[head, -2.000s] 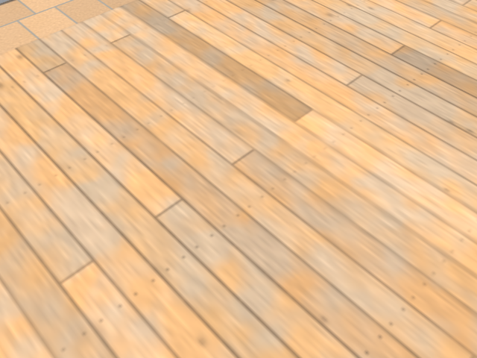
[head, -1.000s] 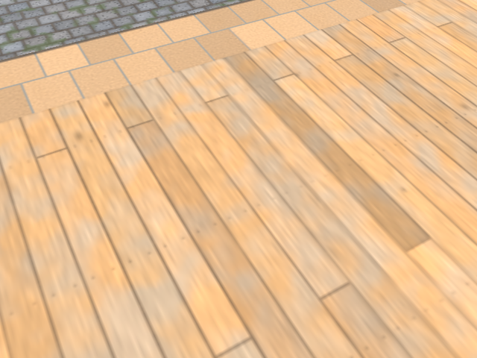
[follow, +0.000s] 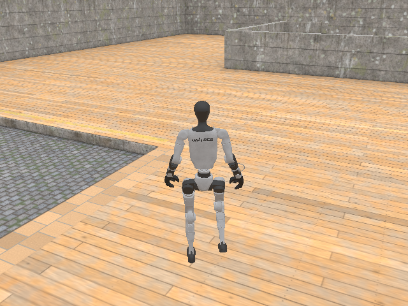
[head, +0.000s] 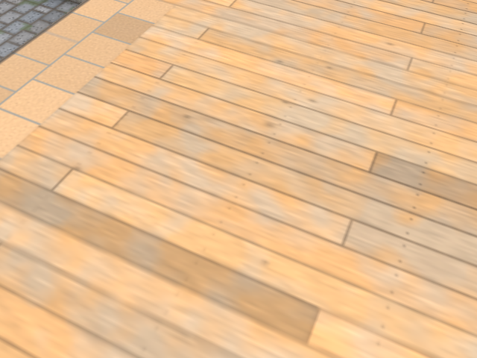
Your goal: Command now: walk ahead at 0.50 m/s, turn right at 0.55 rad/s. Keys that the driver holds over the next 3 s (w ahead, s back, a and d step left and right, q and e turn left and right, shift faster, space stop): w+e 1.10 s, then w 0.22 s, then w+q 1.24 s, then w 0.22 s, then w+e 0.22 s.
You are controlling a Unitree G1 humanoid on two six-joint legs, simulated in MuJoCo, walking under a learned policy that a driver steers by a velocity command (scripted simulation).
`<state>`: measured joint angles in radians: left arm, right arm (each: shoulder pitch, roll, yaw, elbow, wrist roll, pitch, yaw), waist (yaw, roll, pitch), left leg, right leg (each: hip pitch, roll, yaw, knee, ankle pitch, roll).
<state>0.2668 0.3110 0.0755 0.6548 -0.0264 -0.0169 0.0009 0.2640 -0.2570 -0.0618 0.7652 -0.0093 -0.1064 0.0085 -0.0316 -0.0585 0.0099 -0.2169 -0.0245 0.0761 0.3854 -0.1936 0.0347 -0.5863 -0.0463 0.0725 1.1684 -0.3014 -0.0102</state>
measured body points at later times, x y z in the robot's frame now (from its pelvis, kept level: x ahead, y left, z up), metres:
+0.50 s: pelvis +0.26 -0.09 -0.01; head +0.29 -0.11 +0.44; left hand +0.46 +0.14 -0.10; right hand +0.31 -0.39 -0.11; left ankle +0.27 +0.09 -0.65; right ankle +0.28 -0.16 -0.74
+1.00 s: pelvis +0.53 -0.13 +0.00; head +0.56 -0.13 +0.45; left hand +0.79 +0.04 -0.11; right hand +0.48 -0.42 -0.10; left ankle +0.61 -0.05 -0.74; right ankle +0.43 -0.23 -0.65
